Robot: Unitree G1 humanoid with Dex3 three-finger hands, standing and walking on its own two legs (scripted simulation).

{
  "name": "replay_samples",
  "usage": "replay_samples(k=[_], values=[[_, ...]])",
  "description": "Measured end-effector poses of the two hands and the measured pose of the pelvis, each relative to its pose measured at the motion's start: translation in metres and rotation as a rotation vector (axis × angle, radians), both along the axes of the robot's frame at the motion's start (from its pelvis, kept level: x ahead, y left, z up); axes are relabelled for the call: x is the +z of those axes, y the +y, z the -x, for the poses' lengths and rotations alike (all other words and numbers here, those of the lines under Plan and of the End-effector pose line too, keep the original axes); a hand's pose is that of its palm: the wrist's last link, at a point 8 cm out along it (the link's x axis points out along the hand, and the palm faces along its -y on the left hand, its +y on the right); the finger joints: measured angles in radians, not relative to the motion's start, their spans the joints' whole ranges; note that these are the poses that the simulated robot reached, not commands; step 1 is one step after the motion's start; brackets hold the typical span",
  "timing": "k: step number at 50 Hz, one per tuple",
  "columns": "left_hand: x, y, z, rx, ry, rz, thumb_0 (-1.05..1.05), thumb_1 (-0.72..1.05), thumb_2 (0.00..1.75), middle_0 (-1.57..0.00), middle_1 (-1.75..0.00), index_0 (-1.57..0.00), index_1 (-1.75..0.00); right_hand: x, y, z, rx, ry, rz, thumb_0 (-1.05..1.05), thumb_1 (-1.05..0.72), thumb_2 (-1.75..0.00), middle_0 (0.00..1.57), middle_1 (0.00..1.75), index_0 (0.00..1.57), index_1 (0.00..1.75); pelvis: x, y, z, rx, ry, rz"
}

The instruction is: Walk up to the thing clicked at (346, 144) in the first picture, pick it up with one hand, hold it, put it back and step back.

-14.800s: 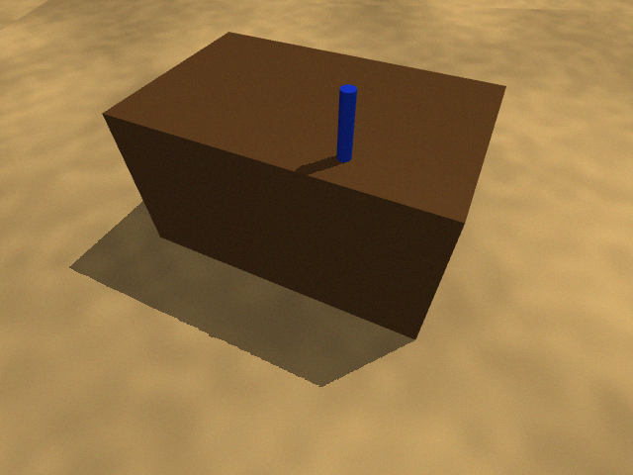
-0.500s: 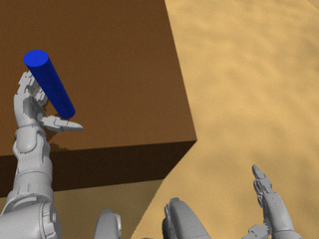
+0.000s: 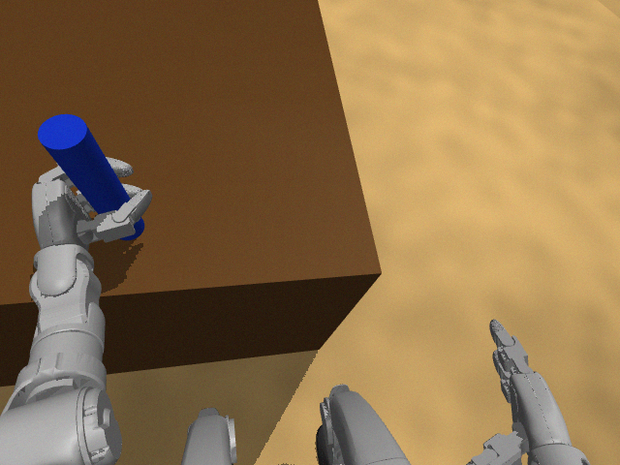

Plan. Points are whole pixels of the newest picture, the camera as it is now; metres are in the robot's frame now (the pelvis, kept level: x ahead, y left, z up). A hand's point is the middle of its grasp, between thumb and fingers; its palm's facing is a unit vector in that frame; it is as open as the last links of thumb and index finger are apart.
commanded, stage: settle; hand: left
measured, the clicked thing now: (102, 189) +0.47 +0.20 +0.04
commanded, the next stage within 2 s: lift in 0.92 s
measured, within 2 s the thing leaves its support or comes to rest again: leaves its support in 0.34 s
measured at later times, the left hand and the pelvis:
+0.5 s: hand (100, 179) +0.48 +0.20 +0.05, palm faces +0.13 -0.99 -0.02, open 5.2 cm; pelvis +0.00 +0.00 +0.01, yaw +0 degrees
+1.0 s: hand (90, 149) +0.49 +0.20 +0.08, palm faces +0.12 -0.99 -0.01, open 5.2 cm; pelvis +0.01 +0.00 +0.03, yaw -1 degrees
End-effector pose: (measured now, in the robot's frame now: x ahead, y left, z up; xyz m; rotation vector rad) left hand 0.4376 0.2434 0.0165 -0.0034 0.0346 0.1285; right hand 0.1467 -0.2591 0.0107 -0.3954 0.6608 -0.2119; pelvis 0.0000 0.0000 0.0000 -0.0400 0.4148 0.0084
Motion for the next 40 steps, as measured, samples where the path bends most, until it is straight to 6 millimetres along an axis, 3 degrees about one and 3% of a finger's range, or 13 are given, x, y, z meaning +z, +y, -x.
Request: replay_samples(k=[6, 13, 28, 40], values=[[-0.001, 0.003, -0.009, 0.003, -0.003, 0.002, -0.02, 0.11, 0.88, -1.0, -1.0, -1.04, -0.99, -0.004, -0.002, 0.007, -0.006, 0.013, 0.002, -0.01, 0.54, -0.04, 0.06, 0.05, 0.06, 0.05, -0.003, -0.001, 0.004, -0.002, 0.01, 0.0], [0.002, 0.002, -0.014, -0.003, 0.014, -0.001, -0.01, 0.21, 1.04, -0.99, -1.09, -1.0, -1.11, -0.005, -0.003, 0.013, -0.03, 0.031, 0.003, -0.01, 0.54, -0.05, 0.06, 0.05, 0.06, 0.05, -0.002, 0.0, 0.003, -0.007, 0.014, 0.001], [0.038, 0.01, -0.015, 0.006, 0.015, -0.012, 0.0, 0.21, 1.07, -1.0, -1.12, -1.0, -1.13, 0.001, 0.007, 0.003, -0.03, 0.012, -0.044, -0.01, 0.55, -0.05, 0.06, 0.05, 0.06, 0.05, 0.013, 0.001, -0.002, -0.005, -0.024, 0.002], [0.054, 0.009, -0.022, -0.007, 0.021, -0.011, 0.0, 0.21, 1.07, -1.0, -1.12, -1.0, -1.13, 0.001, 0.008, 0.002, -0.047, 0.034, -0.06, -0.01, 0.56, -0.04, 0.06, 0.05, 0.06, 0.05, 0.022, 0.004, -0.006, -0.009, -0.04, -0.001]])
